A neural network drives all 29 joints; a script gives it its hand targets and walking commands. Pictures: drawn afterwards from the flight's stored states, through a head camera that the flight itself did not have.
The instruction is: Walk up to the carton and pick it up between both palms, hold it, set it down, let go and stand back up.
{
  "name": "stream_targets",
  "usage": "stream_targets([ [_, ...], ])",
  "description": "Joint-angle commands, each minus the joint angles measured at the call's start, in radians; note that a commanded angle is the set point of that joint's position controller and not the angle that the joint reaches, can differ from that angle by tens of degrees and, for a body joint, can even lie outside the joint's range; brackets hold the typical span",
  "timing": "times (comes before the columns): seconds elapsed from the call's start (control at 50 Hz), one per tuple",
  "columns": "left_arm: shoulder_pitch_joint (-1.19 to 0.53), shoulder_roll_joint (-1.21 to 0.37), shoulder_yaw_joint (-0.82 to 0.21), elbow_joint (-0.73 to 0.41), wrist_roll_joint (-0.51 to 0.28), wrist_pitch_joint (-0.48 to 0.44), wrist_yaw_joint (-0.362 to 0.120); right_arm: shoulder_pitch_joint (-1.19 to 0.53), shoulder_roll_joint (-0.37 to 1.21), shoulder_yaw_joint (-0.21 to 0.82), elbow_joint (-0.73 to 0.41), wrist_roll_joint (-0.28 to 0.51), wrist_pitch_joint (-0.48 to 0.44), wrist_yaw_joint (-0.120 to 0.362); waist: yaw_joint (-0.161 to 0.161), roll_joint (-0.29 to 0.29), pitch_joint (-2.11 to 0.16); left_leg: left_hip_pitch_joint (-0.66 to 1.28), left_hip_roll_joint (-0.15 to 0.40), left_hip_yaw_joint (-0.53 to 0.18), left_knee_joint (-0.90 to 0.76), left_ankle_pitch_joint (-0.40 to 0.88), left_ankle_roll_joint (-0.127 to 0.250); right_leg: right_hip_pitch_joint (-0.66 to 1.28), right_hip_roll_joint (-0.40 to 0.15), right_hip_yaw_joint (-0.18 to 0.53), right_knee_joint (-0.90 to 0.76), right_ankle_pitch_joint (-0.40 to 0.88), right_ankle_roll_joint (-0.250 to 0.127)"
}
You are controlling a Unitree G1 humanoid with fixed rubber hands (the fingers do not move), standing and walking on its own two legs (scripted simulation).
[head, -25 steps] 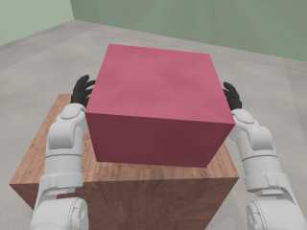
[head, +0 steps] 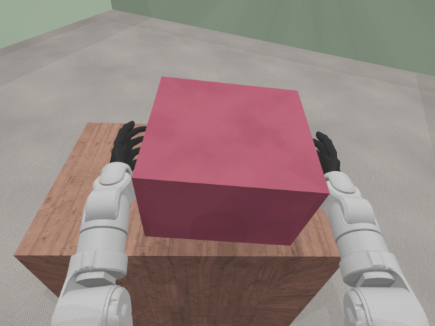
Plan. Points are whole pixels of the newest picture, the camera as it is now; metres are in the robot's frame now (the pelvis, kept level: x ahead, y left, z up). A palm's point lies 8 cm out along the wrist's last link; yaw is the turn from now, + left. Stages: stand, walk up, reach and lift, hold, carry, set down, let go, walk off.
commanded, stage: set down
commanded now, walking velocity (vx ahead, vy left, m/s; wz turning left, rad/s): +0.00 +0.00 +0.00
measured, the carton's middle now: (225, 159) +0.41 +0.00 +0.10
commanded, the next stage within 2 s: none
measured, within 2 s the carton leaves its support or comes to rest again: neither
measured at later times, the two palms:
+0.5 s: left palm (116, 168) +0.35 +0.20 +0.12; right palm (315, 171) +0.38 -0.18 +0.11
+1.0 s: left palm (120, 174) +0.36 +0.20 +0.09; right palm (308, 175) +0.40 -0.18 +0.08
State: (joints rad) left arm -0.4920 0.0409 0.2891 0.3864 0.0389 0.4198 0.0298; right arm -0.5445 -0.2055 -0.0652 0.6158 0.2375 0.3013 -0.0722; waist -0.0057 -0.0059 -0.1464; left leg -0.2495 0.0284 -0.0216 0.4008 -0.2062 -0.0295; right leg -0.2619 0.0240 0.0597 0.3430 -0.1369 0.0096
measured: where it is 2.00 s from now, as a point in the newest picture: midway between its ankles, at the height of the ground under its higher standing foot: outside the picture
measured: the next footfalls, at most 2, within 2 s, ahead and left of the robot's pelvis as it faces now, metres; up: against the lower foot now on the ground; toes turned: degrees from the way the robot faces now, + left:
none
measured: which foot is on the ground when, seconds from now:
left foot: down 0.00-1.00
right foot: down 0.00-1.00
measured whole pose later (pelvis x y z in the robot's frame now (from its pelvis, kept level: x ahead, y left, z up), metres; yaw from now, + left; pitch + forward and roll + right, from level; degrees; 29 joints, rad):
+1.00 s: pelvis +0.01 +0.00 +0.00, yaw +0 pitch +4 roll -1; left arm -0.46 0.01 0.25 0.47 0.04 0.26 0.09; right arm -0.57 -0.23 -0.07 0.81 0.24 0.08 0.01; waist 0.07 0.02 -0.09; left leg -0.25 0.03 -0.02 0.40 -0.22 -0.03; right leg -0.26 0.03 0.06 0.34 -0.15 0.01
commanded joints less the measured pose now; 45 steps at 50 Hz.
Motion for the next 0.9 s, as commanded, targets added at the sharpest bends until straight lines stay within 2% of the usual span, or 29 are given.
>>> stream_targets([
  [0.0, -0.752, -0.580, -0.596, -0.425, -0.126, -0.114, -0.062, -0.943, 0.593, 0.399, -0.640, 0.057, -0.179, 0.179, 0.046, 0.025, -0.585, 0.276, -0.063, -0.006, -0.011, 0.551, -0.025, 0.300, 0.055, -0.109, -0.035, 0.382, 0.006],
  [0.02, -0.740, -0.579, -0.615, -0.444, -0.138, -0.117, -0.054, -0.920, 0.583, 0.410, -0.637, 0.059, -0.177, 0.177, 0.041, 0.044, -0.576, 0.278, -0.063, -0.007, -0.004, 0.566, -0.034, 0.285, 0.053, -0.107, -0.034, 0.381, 0.006],
  [0.06, -0.708, -0.565, -0.599, -0.456, -0.132, -0.114, -0.051, -0.891, 0.589, 0.423, -0.664, 0.057, -0.169, 0.175, 0.047, 0.010, -0.560, 0.255, -0.068, 0.002, -0.013, 0.549, -0.026, 0.298, 0.050, -0.103, -0.038, 0.401, 0.013],
  [0.08, -0.687, -0.548, -0.583, -0.430, -0.127, -0.112, -0.052, -0.890, 0.581, 0.432, -0.668, 0.054, -0.166, 0.172, 0.060, 0.007, -0.535, 0.228, -0.073, 0.009, -0.019, 0.525, -0.019, 0.306, 0.042, -0.093, -0.036, 0.417, 0.015],
  [0.1, -0.670, -0.532, -0.557, -0.395, -0.113, -0.098, -0.060, -0.854, 0.572, 0.426, -0.618, 0.048, -0.152, 0.172, 0.057, -0.001, -0.470, 0.191, -0.073, 0.006, -0.030, 0.473, -0.010, 0.314, 0.034, -0.084, -0.041, 0.397, 0.013],
  [0.2, -0.644, -0.537, -0.525, -0.380, -0.094, -0.065, -0.076, -0.847, 0.524, 0.375, -0.588, 0.028, -0.144, 0.185, 0.057, -0.002, -0.430, 0.210, -0.065, 0.012, -0.049, 0.429, -0.010, 0.270, 0.036, -0.100, -0.049, 0.310, 0.005],
  [0.22, -0.629, -0.536, -0.508, -0.343, -0.083, -0.063, -0.078, -0.839, 0.517, 0.366, -0.567, 0.025, -0.139, 0.188, 0.065, -0.013, -0.396, 0.198, -0.061, 0.005, -0.057, 0.410, -0.007, 0.258, 0.036, -0.099, -0.055, 0.280, 0.006],
  [0.24, -0.669, -0.544, -0.499, -0.334, -0.087, -0.061, -0.078, -0.839, 0.514, 0.356, -0.512, 0.021, -0.141, 0.195, 0.065, 0.015, -0.397, 0.203, -0.058, 0.008, -0.057, 0.409, -0.013, 0.243, 0.036, -0.100, -0.051, 0.259, 0.000],
  [0.26, -0.643, -0.540, -0.493, -0.320, -0.088, -0.061, -0.077, -0.844, 0.505, 0.349, -0.518, 0.023, -0.143, 0.202, 0.069, -0.002, -0.386, 0.201, -0.056, 0.006, -0.068, 0.382, -0.009, 0.230, 0.040, -0.101, -0.061, 0.232, -0.003],
  [0.28, -0.677, -0.533, -0.486, -0.307, -0.082, -0.058, -0.078, -0.832, 0.494, 0.316, -0.463, 0.011, -0.139, 0.210, 0.058, 0.013, -0.349, 0.191, -0.056, 0.011, -0.074, 0.345, -0.014, 0.199, 0.040, -0.108, -0.063, 0.179, -0.005],
  [0.32, -0.680, -0.537, -0.466, -0.306, -0.075, -0.064, -0.079, -0.831, 0.501, 0.306, -0.446, 0.000, -0.150, 0.222, 0.071, 0.002, -0.361, 0.195, -0.054, 0.013, -0.077, 0.344, -0.011, 0.196, 0.038, -0.108, -0.065, 0.174, -0.004],
  [0.34, -0.685, -0.536, -0.473, -0.274, -0.078, -0.063, -0.080, -0.830, 0.487, 0.283, -0.423, -0.008, -0.153, 0.225, 0.058, 0.007, -0.342, 0.180, -0.053, 0.009, -0.083, 0.317, -0.013, 0.187, 0.037, -0.107, -0.065, 0.161, -0.007],
  [0.38, -0.705, -0.523, -0.459, -0.265, -0.065, -0.072, -0.082, -0.821, 0.493, 0.255, -0.371, -0.027, -0.160, 0.238, 0.060, -0.002, -0.345, 0.178, -0.052, 0.017, -0.092, 0.289, -0.009, 0.179, 0.035, -0.110, -0.063, 0.138, -0.004],
  [0.44, -0.732, -0.563, -0.497, -0.271, -0.093, -0.101, -0.069, -0.893, 0.494, 0.265, -0.413, -0.035, -0.203, 0.247, 0.065, 0.009, -0.422, 0.195, -0.050, 0.014, -0.076, 0.358, -0.019, 0.197, 0.038, -0.116, -0.051, 0.192, -0.006],
  [0.46, -0.727, -0.553, -0.486, -0.245, -0.094, -0.112, -0.067, -0.889, 0.506, 0.268, -0.406, -0.037, -0.209, 0.242, 0.076, 0.002, -0.428, 0.189, -0.054, 0.015, -0.069, 0.368, -0.017, 0.207, 0.032, -0.106, -0.053, 0.213, -0.004],
  [0.48, -0.722, -0.571, -0.509, -0.235, -0.099, -0.121, -0.061, -0.899, 0.500, 0.267, -0.393, -0.038, -0.221, 0.248, 0.068, 0.024, -0.454, 0.204, -0.051, 0.011, -0.068, 0.389, -0.026, 0.192, 0.037, -0.115, -0.051, 0.216, -0.006],
  [0.5, -0.721, -0.566, -0.510, -0.247, -0.104, -0.133, -0.057, -0.913, 0.502, 0.266, -0.419, -0.039, -0.234, 0.249, 0.077, 0.008, -0.473, 0.206, -0.047, 0.013, -0.064, 0.404, -0.025, 0.202, 0.039, -0.114, -0.048, 0.229, -0.005],
  [0.54, -0.737, -0.582, -0.514, -0.216, -0.098, -0.153, -0.047, -0.906, 0.489, 0.245, -0.384, -0.055, -0.249, 0.253, 0.069, 0.024, -0.488, 0.219, -0.045, 0.009, -0.053, 0.416, -0.036, 0.188, 0.041, -0.117, -0.048, 0.220, -0.011],
  [0.58, -0.710, -0.592, -0.526, -0.226, -0.098, -0.171, -0.039, -0.920, 0.482, 0.256, -0.394, -0.051, -0.273, 0.258, 0.082, 0.027, -0.488, 0.247, -0.040, 0.009, -0.043, 0.470, -0.045, 0.163, 0.048, -0.122, -0.056, 0.226, -0.017],
  [0.6, -0.731, -0.607, -0.546, -0.236, -0.110, -0.184, -0.030, -0.913, 0.477, 0.252, -0.382, -0.053, -0.284, 0.259, 0.071, 0.030, -0.493, 0.250, -0.035, 0.002, -0.040, 0.487, -0.050, 0.157, 0.052, -0.125, -0.054, 0.223, -0.019],
  [0.64, -0.720, -0.599, -0.543, -0.223, -0.098, -0.193, -0.020, -0.880, 0.468, 0.238, -0.326, -0.073, -0.292, 0.261, 0.072, 0.045, -0.495, 0.269, -0.033, 0.009, -0.032, 0.515, -0.058, 0.143, 0.053, -0.129, -0.057, 0.223, -0.026],
  [0.66, -0.720, -0.589, -0.534, -0.218, -0.093, -0.197, -0.020, -0.893, 0.463, 0.238, -0.349, -0.070, -0.298, 0.263, 0.084, 0.032, -0.491, 0.274, -0.028, 0.004, -0.033, 0.508, -0.055, 0.133, 0.053, -0.132, -0.060, 0.206, -0.025],
  [0.68, -0.687, -0.585, -0.531, -0.194, -0.087, -0.194, -0.020, -0.859, 0.451, 0.238, -0.305, -0.068, -0.296, 0.262, 0.077, 0.033, -0.441, 0.264, -0.028, 0.004, -0.035, 0.504, -0.055, 0.119, 0.053, -0.130, -0.065, 0.203, -0.027],
  [0.7, -0.707, -0.570, -0.512, -0.169, -0.081, -0.201, -0.023, -0.862, 0.456, 0.233, -0.290, -0.080, -0.302, 0.265, 0.085, 0.021, -0.426, 0.239, -0.033, 0.017, -0.043, 0.456, -0.049, 0.126, 0.047, -0.127, -0.066, 0.194, -0.025],
  [0.74, -0.667, -0.565, -0.496, -0.133, -0.078, -0.203, -0.026, -0.869, 0.448, 0.240, -0.295, -0.075, -0.314, 0.265, 0.100, 0.010, -0.421, 0.211, -0.032, 0.015, -0.049, 0.455, -0.043, 0.151, 0.045, -0.121, -0.062, 0.208, -0.022],
  [0.8, -0.675, -0.580, -0.498, -0.129, -0.080, -0.217, -0.018, -0.859, 0.426, 0.221, -0.259, -0.087, -0.326, 0.273, 0.096, 0.007, -0.408, 0.224, -0.027, 0.018, -0.051, 0.471, -0.047, 0.122, 0.053, -0.135, -0.061, 0.202, -0.025],
  [0.84, -0.689, -0.571, -0.487, -0.122, -0.072, -0.231, -0.013, -0.873, 0.428, 0.212, -0.249, -0.083, -0.336, 0.278, 0.108, -0.004, -0.429, 0.234, -0.025, 0.018, -0.044, 0.481, -0.049, 0.120, 0.057, -0.135, -0.060, 0.200, -0.025],
  [0.86, -0.689, -0.559, -0.482, -0.116, -0.075, -0.240, -0.011, -0.881, 0.437, 0.231, -0.265, -0.082, -0.344, 0.279, 0.131, -0.001, -0.435, 0.215, -0.025, 0.022, -0.042, 0.476, -0.043, 0.126, 0.053, -0.124, -0.063, 0.206, -0.027],
  [0.88, -0.687, -0.568, -0.496, -0.126, -0.094, -0.252, -0.008, -0.899, 0.441, 0.241, -0.283, -0.077, -0.356, 0.280, 0.131, -0.021, -0.462, 0.213, -0.023, 0.021, -0.036, 0.502, -0.043, 0.134, 0.058, -0.129, -0.051, 0.236, -0.024],
])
